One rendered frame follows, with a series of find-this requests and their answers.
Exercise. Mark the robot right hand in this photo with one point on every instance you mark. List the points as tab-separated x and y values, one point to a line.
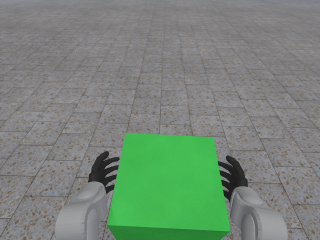
236	177

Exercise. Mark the robot right forearm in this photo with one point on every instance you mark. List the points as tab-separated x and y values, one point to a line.
254	218

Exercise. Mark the robot left forearm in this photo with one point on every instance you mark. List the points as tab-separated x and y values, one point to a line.
80	219

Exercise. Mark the carton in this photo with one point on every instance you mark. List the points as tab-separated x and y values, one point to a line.
168	187

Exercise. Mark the robot left hand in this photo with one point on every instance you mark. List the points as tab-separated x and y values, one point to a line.
98	171

